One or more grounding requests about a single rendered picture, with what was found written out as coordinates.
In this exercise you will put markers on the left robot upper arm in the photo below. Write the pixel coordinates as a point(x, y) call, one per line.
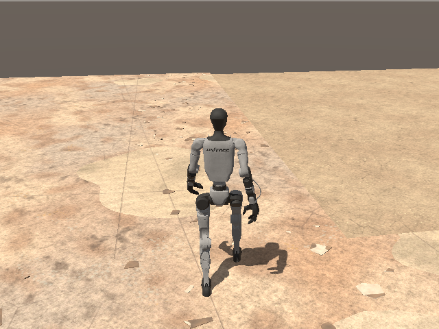
point(195, 154)

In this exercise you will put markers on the right robot hand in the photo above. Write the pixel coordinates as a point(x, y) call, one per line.
point(255, 212)

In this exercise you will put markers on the robot left thigh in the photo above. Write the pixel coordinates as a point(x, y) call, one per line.
point(203, 214)

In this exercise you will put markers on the robot right forearm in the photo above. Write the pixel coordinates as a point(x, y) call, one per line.
point(249, 187)

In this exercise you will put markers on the left robot hand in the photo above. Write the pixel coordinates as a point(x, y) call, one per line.
point(190, 188)

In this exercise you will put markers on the right robot upper arm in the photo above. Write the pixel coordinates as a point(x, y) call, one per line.
point(242, 156)

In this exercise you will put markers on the robot left forearm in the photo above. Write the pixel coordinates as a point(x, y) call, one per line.
point(190, 177)

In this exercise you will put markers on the robot torso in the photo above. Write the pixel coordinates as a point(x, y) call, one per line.
point(218, 165)

